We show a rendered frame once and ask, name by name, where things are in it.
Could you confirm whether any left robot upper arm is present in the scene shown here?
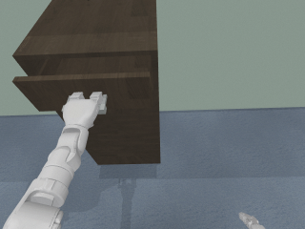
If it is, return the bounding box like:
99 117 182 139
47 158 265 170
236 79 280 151
8 200 64 229

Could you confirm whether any robot left hand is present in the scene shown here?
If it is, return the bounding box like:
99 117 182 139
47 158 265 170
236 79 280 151
63 92 103 130

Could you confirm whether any cabinet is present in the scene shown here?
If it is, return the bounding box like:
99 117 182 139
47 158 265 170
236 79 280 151
12 0 161 165

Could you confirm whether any handle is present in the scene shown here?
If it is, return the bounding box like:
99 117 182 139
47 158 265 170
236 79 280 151
61 94 108 115

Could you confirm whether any robot left forearm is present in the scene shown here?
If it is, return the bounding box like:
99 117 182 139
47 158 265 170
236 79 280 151
3 124 89 229

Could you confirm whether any robot right hand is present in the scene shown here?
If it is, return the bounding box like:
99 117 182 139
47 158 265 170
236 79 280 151
238 212 265 229

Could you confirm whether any drawer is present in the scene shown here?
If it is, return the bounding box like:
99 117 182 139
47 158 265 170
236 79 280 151
12 55 153 112

